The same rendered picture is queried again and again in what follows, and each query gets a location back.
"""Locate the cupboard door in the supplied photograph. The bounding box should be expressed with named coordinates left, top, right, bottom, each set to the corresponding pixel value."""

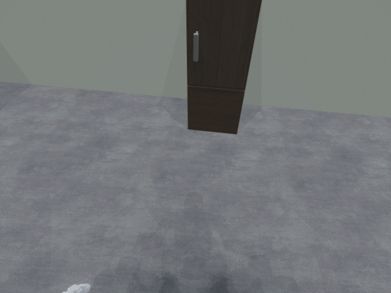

left=189, top=0, right=258, bottom=89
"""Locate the handle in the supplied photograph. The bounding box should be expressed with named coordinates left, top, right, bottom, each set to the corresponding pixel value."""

left=193, top=31, right=199, bottom=62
